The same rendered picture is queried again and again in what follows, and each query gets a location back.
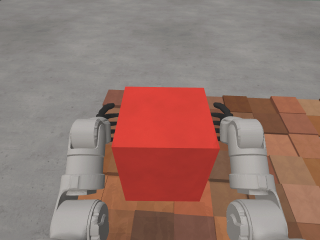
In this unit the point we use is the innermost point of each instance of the carton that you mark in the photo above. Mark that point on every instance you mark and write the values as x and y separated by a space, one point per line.
165 144

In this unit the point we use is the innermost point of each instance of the left robot upper arm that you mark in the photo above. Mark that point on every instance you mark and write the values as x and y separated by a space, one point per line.
80 219

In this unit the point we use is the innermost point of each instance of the robot left forearm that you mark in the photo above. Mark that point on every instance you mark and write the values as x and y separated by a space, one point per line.
85 161

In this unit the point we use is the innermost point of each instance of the right robot hand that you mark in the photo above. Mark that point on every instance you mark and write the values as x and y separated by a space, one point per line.
226 112

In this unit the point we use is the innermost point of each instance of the right robot upper arm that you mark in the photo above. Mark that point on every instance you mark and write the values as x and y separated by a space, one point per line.
256 219

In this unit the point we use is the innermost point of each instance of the robot right forearm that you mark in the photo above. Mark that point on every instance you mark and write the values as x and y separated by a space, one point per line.
248 158

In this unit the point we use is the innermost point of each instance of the left robot hand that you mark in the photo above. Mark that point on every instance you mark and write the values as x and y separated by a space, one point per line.
102 112

